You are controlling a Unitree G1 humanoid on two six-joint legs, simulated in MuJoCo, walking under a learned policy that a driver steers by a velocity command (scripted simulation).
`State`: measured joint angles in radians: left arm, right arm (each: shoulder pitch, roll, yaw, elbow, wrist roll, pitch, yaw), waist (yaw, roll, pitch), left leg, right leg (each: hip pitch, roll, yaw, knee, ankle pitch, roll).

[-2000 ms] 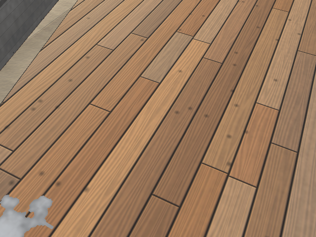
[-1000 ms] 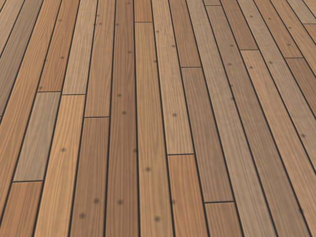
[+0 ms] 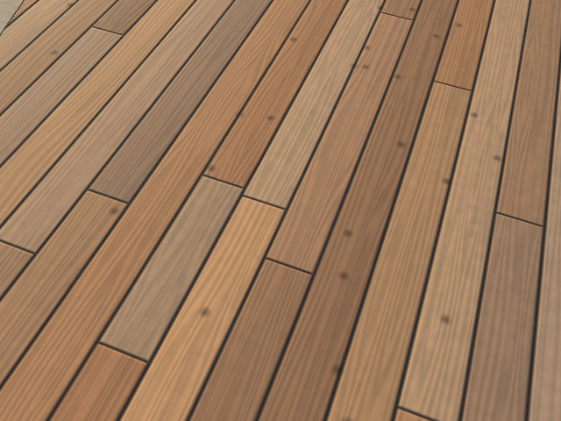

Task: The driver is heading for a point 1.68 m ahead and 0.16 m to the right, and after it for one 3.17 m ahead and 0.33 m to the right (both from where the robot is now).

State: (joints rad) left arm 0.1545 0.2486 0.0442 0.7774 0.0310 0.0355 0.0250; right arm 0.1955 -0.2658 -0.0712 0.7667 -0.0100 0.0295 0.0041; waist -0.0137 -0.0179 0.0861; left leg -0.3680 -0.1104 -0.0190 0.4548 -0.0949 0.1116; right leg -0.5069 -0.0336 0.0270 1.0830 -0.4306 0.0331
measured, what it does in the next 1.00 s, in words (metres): walks ahead: right foot, then left foot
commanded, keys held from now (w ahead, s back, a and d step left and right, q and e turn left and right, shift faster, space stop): q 0.06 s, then no key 0.36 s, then w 0.58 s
